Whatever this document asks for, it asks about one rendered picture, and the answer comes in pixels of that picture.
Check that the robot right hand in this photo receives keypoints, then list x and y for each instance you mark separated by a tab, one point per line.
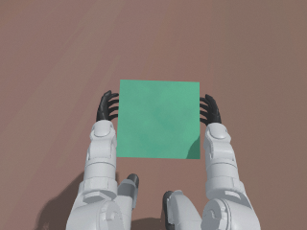
212	115

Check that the left robot shin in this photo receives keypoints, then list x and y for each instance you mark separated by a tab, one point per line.
128	181

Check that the right robot forearm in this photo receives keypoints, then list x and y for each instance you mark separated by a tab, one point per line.
221	168

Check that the robot left upper arm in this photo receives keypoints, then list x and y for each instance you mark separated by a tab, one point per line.
100	215

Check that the robot left thigh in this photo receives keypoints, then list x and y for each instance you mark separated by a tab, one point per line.
126	200

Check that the carton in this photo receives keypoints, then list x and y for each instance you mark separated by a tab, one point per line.
159	119

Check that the robot right upper arm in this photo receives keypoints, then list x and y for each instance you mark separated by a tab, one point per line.
223	214

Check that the robot left hand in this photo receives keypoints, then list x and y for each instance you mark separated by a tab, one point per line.
104	110

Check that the left robot forearm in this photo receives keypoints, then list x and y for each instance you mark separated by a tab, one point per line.
99	178

